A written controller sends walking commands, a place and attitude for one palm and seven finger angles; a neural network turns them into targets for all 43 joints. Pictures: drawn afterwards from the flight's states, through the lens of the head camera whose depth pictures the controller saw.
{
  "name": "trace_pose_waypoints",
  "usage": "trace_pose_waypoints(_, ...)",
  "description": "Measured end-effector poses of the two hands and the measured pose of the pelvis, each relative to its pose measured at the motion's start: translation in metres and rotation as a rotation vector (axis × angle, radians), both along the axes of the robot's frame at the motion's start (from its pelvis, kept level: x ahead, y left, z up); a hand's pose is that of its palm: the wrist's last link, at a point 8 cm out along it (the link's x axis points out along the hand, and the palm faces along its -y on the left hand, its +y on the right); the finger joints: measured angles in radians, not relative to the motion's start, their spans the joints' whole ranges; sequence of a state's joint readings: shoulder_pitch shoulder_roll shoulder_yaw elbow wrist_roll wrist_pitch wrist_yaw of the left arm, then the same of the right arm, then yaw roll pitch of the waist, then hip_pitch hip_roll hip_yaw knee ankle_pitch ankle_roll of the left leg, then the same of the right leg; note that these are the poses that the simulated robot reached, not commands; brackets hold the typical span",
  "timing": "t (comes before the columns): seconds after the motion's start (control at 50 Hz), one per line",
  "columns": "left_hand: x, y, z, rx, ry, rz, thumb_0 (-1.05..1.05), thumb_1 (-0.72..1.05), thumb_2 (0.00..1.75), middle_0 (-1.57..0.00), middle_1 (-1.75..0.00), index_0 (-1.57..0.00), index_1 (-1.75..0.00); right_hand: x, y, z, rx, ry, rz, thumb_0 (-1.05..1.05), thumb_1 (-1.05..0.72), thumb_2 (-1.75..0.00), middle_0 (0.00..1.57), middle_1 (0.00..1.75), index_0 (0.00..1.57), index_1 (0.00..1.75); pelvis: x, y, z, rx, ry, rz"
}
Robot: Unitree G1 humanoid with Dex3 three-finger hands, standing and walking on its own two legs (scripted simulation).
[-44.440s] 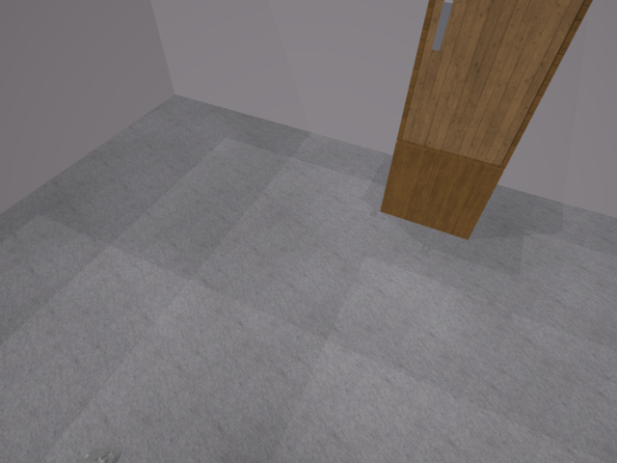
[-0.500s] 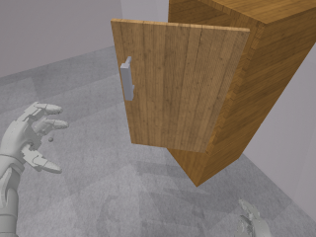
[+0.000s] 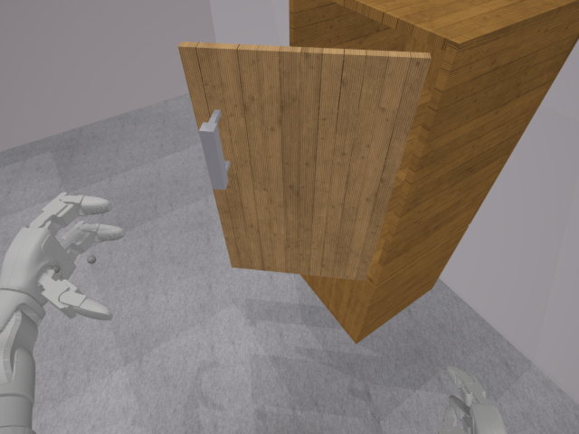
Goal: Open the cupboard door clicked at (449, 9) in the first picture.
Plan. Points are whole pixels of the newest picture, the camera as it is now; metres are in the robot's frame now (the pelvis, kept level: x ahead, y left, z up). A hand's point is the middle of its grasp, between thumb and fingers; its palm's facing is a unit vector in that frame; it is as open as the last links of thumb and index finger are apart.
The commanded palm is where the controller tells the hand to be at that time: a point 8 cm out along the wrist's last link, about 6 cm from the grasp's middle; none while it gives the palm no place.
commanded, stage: move the hooked fingers beside the handle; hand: left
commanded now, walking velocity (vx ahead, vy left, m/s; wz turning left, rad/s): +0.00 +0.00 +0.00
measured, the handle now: (218, 150) +0.54 +0.17 +0.09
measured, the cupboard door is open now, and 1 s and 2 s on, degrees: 49 49 49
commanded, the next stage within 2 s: none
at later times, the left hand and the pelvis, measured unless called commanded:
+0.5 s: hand (122, 228) +0.34 +0.25 +0.11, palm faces -0.02 -1.00 -0.04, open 13.9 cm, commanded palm +0.32 +0.31 +0.11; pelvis +0.00 -0.01 +0.00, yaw +0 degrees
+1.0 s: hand (146, 195) +0.41 +0.25 +0.11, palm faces -0.05 -1.00 -0.02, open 14.0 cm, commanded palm +0.39 +0.30 +0.11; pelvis +0.00 +0.01 -0.01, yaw -1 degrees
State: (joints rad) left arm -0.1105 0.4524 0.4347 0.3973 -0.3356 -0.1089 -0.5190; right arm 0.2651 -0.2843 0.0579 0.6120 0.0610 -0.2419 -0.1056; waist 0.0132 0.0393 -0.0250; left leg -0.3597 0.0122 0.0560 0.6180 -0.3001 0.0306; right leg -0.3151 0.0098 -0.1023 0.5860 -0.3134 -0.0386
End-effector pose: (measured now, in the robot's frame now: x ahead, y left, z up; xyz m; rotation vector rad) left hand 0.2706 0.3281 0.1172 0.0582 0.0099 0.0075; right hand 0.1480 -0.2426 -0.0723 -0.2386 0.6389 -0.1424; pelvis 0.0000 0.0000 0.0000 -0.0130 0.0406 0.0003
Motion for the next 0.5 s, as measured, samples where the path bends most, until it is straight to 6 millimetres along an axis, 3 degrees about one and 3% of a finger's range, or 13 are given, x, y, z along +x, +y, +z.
trace_pose_waypoints(0.22,0.004,-0.009,-0.001,-0.007,-0.001,0.001,-0.01,-0.5,0.3,-0.31,-1.2,-0.3,-1.2,0.003,-0.007,-0.003,0.004,0.0,0.0,0.01,-0.9,-0.89,0.2,0.3,0.21,0.3,0.0,-0.007,-0.001,0.003,0.004,0.003)
trace_pose_waypoints(0.5,0.053,-0.019,-0.001,-0.02,0.008,-0.024,-0.01,-0.5,0.3,-0.31,-1.2,-0.3,-1.2,-0.026,-0.022,-0.012,-0.014,0.089,-0.061,0.01,-0.9,-0.89,0.2,0.3,0.21,0.3,-0.001,-0.009,-0.003,0.007,0.034,-0.009)
